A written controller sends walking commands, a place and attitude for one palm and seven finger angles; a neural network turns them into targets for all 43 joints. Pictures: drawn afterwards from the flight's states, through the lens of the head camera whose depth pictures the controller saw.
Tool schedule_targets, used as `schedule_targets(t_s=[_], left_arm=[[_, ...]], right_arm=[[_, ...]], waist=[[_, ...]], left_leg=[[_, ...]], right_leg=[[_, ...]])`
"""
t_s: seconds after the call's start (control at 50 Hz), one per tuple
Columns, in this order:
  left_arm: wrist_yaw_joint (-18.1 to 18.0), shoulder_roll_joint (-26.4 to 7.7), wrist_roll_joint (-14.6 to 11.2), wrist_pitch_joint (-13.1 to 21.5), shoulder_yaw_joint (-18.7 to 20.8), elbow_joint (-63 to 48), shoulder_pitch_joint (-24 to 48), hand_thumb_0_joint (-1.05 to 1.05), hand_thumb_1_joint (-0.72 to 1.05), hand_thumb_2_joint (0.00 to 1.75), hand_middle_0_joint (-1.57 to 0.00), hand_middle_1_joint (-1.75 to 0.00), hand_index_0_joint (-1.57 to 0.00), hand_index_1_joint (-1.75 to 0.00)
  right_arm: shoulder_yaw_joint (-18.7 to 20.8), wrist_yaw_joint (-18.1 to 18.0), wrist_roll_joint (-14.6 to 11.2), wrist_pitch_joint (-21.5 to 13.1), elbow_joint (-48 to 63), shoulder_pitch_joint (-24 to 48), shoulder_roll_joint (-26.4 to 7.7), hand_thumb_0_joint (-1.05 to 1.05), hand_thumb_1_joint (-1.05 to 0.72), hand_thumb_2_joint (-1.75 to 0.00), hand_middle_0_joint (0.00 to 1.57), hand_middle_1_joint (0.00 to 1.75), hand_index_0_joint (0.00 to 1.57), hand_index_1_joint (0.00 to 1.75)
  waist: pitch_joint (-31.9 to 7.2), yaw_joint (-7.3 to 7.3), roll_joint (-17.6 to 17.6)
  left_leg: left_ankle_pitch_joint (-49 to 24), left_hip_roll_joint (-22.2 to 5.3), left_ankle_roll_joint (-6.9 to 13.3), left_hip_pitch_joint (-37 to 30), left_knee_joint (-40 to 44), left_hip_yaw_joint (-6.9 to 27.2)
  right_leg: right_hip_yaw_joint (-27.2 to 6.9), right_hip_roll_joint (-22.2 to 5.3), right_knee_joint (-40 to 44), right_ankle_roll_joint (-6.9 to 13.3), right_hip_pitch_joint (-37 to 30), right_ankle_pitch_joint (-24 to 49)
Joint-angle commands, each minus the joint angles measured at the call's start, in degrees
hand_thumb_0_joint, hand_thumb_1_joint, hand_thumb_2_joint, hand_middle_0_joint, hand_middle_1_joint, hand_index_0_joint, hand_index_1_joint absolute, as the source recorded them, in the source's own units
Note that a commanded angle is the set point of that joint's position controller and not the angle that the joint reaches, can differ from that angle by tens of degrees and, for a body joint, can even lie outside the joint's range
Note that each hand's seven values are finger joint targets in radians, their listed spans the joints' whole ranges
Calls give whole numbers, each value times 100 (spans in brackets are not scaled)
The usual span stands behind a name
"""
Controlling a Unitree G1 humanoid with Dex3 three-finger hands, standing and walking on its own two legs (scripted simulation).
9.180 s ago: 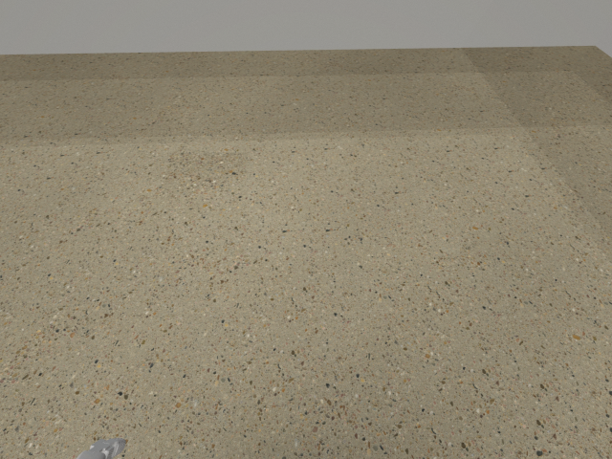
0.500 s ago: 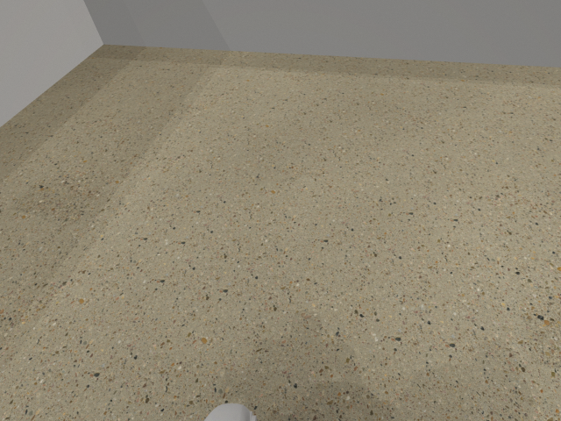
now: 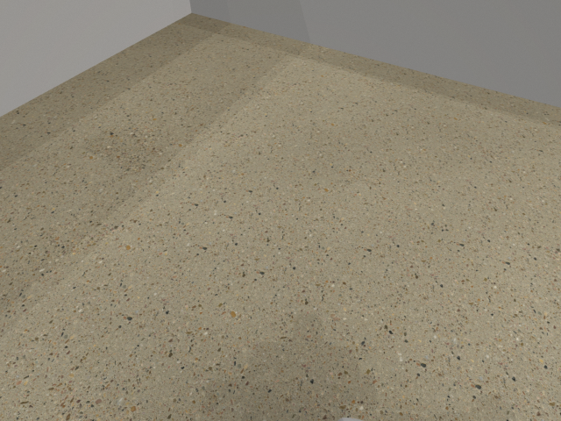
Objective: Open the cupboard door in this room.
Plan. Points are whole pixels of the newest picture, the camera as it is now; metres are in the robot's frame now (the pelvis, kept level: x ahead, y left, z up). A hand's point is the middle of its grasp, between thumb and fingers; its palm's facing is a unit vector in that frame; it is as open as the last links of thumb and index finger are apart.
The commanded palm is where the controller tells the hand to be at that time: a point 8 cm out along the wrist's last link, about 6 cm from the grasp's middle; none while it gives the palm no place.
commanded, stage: turn or walk to find it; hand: left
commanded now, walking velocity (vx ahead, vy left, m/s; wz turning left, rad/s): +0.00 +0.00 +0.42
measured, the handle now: out of the picture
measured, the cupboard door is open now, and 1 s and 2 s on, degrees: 0 0 0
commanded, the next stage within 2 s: stand and wait in 0.94 s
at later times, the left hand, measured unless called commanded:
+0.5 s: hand out of the picture -0.03 +0.17 -0.16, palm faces +0.26 -0.93 -0.24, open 7.4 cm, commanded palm none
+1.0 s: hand out of the picture -0.06 +0.21 -0.16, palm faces +0.42 -0.87 -0.25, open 7.4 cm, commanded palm none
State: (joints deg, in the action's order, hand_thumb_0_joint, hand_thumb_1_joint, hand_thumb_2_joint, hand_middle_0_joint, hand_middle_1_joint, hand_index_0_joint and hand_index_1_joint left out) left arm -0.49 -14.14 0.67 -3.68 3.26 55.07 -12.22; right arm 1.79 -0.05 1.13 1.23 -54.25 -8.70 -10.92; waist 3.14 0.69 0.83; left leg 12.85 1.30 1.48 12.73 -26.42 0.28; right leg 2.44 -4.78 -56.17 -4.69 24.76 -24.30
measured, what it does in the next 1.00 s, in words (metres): steps on the spot, turning left: right foot, then left foot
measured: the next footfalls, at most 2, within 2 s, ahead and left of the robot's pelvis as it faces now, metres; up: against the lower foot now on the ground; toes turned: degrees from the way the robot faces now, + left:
right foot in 0.14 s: +0.04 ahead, -0.13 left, +0.00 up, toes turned +0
left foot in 0.60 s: -0.05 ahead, +0.11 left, +0.00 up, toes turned +21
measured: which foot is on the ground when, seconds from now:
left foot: down 0.00-0.14, up 0.16-0.58, down 0.60-1.00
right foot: up 0.00-0.12, down 0.14-0.60, up 0.62-1.00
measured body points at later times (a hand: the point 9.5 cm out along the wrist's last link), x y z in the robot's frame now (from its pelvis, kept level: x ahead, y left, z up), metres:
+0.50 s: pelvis -0.03 -0.03 +0.00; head +0.00 -0.04 +0.45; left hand -0.04 +0.22 -0.14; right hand +0.06 -0.28 -0.16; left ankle -0.09 +0.11 -0.69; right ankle +0.00 -0.13 -0.74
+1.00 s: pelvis -0.07 -0.01 +0.00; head -0.04 -0.01 +0.45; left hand -0.08 +0.26 -0.14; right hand +0.09 -0.21 -0.15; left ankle -0.09 +0.10 -0.74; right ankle -0.02 -0.14 -0.71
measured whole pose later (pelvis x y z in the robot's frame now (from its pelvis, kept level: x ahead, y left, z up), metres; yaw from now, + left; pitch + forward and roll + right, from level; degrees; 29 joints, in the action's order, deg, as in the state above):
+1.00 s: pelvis -0.07 -0.01 +0.00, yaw +25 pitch +0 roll +0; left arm -0.7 -12.6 0.5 -3.2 2.7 53.4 -8.8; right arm 2.6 0.0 1.5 1.8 -55.0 -10.9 -11.1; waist 3.2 -1.4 -0.5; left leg 11.5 2.6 1.5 15.2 -26.7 2.7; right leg 1.8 -3.0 -46.0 -4.1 20.4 -24.9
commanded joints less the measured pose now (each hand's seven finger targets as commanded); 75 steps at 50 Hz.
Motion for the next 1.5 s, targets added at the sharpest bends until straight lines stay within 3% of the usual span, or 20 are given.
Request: schedule_targets(t_s=[0.0,0.1,0.12,0.14,0.22,0.28,0.46,0.54,0.58,0.6,0.7,0.9,1.0,1.02,1.06,1.08,1.16,1.32,1.42,1.48], left_arm=[[-48,-305,-8,198,60,-547,218,0,90,90,-20,-30,-20,-30],[-92,-550,17,367,115,-389,-604,0,90,90,-20,-30,-20,-30],[-146,-1032,102,425,224,-412,-699,0,90,90,-20,-30,-20,-30],[-134,-1259,82,388,219,-527,-635,0,90,90,-20,-30,-20,-30],[-146,-609,38,419,112,-761,340,0,90,90,-20,-30,-20,-30],[-151,-559,42,461,89,-655,82,0,90,90,-20,-30,-20,-30],[-134,-957,121,379,223,-297,-452,0,90,90,-20,-30,-20,-30],[-110,-943,39,301,250,-244,-245,0,90,90,-20,-30,-20,-30],[-43,-328,-10,217,92,-579,-147,0,90,90,-20,-30,-20,-30],[-91,-420,48,127,51,-658,294,0,90,90,-20,-30,-20,-30],[13,-430,29,167,120,-267,69,0,90,90,-20,-30,-20,-30],[-53,-301,4,191,65,-565,417,0,90,90,-20,-30,-20,-30],[-91,-236,-18,299,19,-336,-258,0,90,90,-20,-30,-20,-30],[-113,-333,1,365,26,-264,-407,0,90,90,-20,-30,-20,-30],[-153,-1003,81,444,92,-288,-373,0,90,90,-20,-30,-20,-30],[-148,-962,34,460,126,-333,-317,0,90,90,-20,-30,-20,-30],[-128,-483,22,466,-22,-260,146,0,90,90,-20,-30,-20,-30],[-133,-508,64,477,8,301,-548,0,90,90,-20,-30,-20,-30],[-135,-145,-46,434,-103,540,-509,0,90,90,-20,-30,-20,-30],[-125,-82,-36,380,-170,725,-393,0,90,90,-20,-30,-20,-30]], right_arm=[[383,-64,30,-22,297,-309,-1239,0,-90,-90,20,30,20,30],[410,-7,-45,15,408,-123,-1000,0,-90,-90,20,30,20,30],[343,27,-80,3,522,-245,-589,0,-90,-90,20,30,20,30],[378,25,-33,44,632,-35,-677,0,-90,-90,20,30,20,30],[428,108,33,199,196,-407,-739,0,-90,-90,20,30,20,30],[396,111,25,214,107,-507,-692,0,-90,-90,20,30,20,30],[240,88,-55,122,218,54,-534,0,-90,-90,20,30,20,30],[241,60,-57,-10,69,-584,-668,0,-90,-90,20,30,20,30],[443,31,2,-56,114,-853,-1632,0,-90,-90,20,30,20,30],[454,-18,5,-39,6,-1023,-1651,0,-90,-90,20,30,20,30],[281,-107,-14,-107,214,-152,-1170,0,-90,-90,20,30,20,30],[398,-70,31,-30,214,-478,-1197,0,-90,-90,20,30,20,30],[375,-62,9,-20,218,-300,-1059,0,-90,-90,20,30,20,30],[342,-53,-29,-39,190,-338,-881,0,-90,-90,20,30,20,30],[226,-21,-74,-43,340,-303,-404,0,-90,-90,20,30,20,30],[283,-56,1,79,311,-213,-623,0,-90,-90,20,30,20,30],[272,-14,-14,139,-207,-607,-502,0,-90,-90,20,30,20,30],[109,-101,-61,12,-398,-319,-292,0,-90,-90,20,30,20,30],[51,-173,-49,-201,-811,-767,-516,0,-90,-90,20,30,20,30],[9,-215,-63,-206,-886,-530,-494,0,-90,-90,20,30,20,30]], waist=[[-370,-231,-943],[-608,146,-294],[-642,167,1249],[-435,258,1416],[5,-223,612],[-163,-125,834],[-397,246,1082],[-713,-146,610],[-552,-325,-1953],[-547,-514,-1732],[-296,-80,-918],[-410,-296,-914],[-725,19,-772],[-798,88,-370],[-471,104,1328],[-310,144,1471],[-85,-174,596],[-277,146,811],[-601,7,-170],[-339,12,-664]], left_leg=[[-1956,-1500,843,-412,667,1533],[-890,-780,242,865,-330,1319],[716,-1,-170,1932,-1486,472],[2025,172,-267,1975,-2695,318],[879,-234,-358,1901,-4380,399],[706,-288,-509,1898,-4285,234],[1476,-353,-484,1186,-1997,-352],[-38,-326,-340,-329,237,-503],[-2214,-2360,625,-1186,918,2019],[-1950,-2463,886,-670,958,1997],[-1860,-1494,671,-404,889,1060],[-1727,-1477,870,-560,756,1744],[-1582,-1146,602,39,301,1654],[-1175,-881,343,394,-16,1428],[1590,150,-259,1615,-1491,338],[1880,-39,-240,1495,-2165,589],[1031,-171,-312,1245,-3123,306],[1200,-351,-383,628,-1215,-127],[-1664,-930,-116,-1060,460,252],[-1487,-1047,-37,-554,516,289]], right_leg=[[-36,84,846,27,-17,-180],[-179,-83,3531,170,-2085,1352],[-1648,-1478,3954,651,-2666,1480],[-2095,-2283,4123,1223,-1880,1730],[-773,-1372,4074,1036,-1047,1352],[-361,-1298,3956,1049,-1448,1912],[-123,-1660,3514,1308,-1984,2916],[476,-1429,2422,743,-1425,2743],[792,-287,460,34,788,-1060],[224,-291,-192,80,598,-1182],[-64,-178,-726,29,561,154],[-110,105,730,27,137,-178],[44,292,2765,153,-1349,832],[-97,95,3521,194,-1965,1348],[-2040,-1876,4117,1124,-2100,1759],[-2156,-1949,4255,1381,-1441,1734],[-855,-1046,3936,1216,-1302,2408],[-909,-1061,3668,1404,-1900,3546],[-335,-298,3064,632,-1215,2598],[-128,-172,3306,459,-1488,1996]])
